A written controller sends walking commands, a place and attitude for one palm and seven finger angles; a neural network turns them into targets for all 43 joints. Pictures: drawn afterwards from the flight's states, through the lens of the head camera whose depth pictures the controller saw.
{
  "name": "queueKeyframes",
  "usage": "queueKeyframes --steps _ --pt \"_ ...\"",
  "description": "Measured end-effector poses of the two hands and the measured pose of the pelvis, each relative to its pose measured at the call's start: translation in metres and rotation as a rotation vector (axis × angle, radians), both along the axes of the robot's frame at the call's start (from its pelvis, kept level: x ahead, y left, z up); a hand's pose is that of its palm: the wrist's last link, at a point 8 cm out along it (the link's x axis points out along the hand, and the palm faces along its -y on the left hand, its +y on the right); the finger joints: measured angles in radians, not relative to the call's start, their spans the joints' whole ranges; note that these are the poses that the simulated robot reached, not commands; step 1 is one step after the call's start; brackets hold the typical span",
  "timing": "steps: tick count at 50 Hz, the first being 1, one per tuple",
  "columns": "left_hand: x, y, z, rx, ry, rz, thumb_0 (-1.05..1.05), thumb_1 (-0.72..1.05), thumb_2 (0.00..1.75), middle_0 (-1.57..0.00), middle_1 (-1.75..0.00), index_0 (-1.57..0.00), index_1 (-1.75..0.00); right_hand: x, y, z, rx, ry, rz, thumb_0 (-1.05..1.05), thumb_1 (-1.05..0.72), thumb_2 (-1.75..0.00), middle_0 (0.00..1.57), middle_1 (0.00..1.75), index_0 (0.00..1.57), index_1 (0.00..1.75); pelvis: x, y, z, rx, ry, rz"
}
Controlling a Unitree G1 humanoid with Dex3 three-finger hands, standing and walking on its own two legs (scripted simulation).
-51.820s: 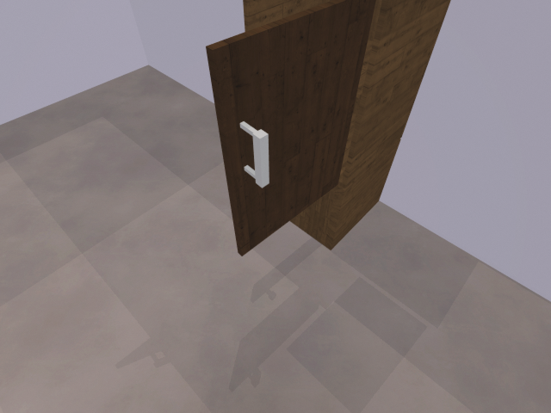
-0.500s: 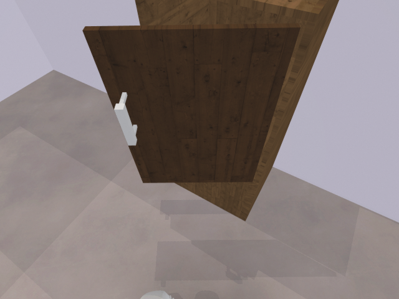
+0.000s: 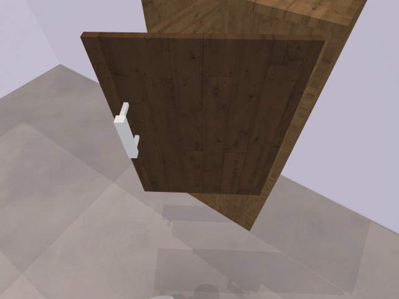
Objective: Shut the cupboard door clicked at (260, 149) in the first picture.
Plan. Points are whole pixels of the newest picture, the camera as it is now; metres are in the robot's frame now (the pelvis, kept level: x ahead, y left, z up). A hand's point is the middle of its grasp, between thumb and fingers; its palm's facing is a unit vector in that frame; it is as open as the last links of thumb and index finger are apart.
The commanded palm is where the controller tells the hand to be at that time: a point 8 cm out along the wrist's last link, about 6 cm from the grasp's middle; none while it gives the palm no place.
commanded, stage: come to a stop and stand still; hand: left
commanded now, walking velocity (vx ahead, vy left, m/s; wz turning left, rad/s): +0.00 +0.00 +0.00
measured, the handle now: (129, 131) +0.46 +0.21 +0.04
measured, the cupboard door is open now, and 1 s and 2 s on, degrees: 31 31 31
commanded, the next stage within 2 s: look again from close up in 0.58 s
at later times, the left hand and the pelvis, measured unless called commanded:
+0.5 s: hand out of the picture +0.03 +0.25 -0.16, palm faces -0.05 -0.97 -0.23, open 7.4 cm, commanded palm none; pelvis -0.04 +0.06 +0.00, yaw -2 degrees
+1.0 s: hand out of the picture +0.00 +0.24 -0.17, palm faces -0.04 -0.98 -0.18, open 7.4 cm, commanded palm none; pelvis +0.00 +0.07 +0.01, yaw -2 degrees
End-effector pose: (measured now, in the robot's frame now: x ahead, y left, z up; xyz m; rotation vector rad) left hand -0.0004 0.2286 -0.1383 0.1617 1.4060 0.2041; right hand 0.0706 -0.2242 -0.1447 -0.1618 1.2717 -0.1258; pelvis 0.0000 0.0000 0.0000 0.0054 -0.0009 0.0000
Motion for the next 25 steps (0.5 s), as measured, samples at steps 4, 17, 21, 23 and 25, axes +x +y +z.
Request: queueKeyframes --steps 4,17,21,23,25 --pt "0.007 0.013 -0.002 0.018 -0.03 -0.035 0.0 0.91 0.9 -0.2 -0.3 -0.2 -0.3 -0.022 -0.005 0.0 -0.024 0.027 -0.037 0.0 -0.91 -0.9 0.2 0.3 0.2 0.3 -0.003 0.008 -0.003 -0.014 -0.006 -0.02" --pt "0.05 0.061 0.009 0.018 -0.234 -0.135 0.0 0.91 0.9 -0.2 -0.3 -0.2 -0.3 -0.064 0.044 0.008 -0.017 -0.043 -0.044 0.0 -0.92 -0.9 0.2 0.3 0.2 0.3 -0.028 0.052 -0.002 -0.019 -0.021 -0.041" --pt "0.043 0.068 0.011 0.01 -0.219 -0.151 0.0 0.91 0.9 -0.2 -0.3 -0.2 -0.3 -0.073 0.051 0.012 -0.013 -0.035 -0.038 0.0 -0.93 -0.9 0.2 0.3 0.2 0.3 -0.035 0.06 0.001 -0.017 -0.008 -0.04" --pt "0.036 0.071 0.01 0.006 -0.201 -0.148 0.0 0.91 0.9 -0.2 -0.3 -0.2 -0.3 -0.077 0.053 0.012 -0.012 -0.023 -0.033 0.0 -0.93 -0.9 0.2 0.3 0.2 0.3 -0.036 0.062 0.002 -0.015 -0.002 -0.036" --pt "0.027 0.073 0.009 0.002 -0.178 -0.14 0.0 0.91 0.9 -0.2 -0.3 -0.2 -0.3 -0.081 0.055 0.012 -0.012 -0.007 -0.028 0.0 -0.92 -0.9 0.2 0.3 0.2 0.3 -0.036 0.064 0.003 -0.013 0.001 -0.032"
